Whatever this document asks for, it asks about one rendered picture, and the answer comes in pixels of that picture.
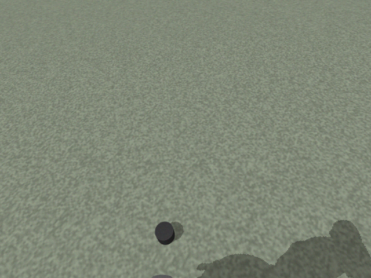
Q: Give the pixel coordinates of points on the tin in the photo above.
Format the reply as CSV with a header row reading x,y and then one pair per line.
x,y
164,233

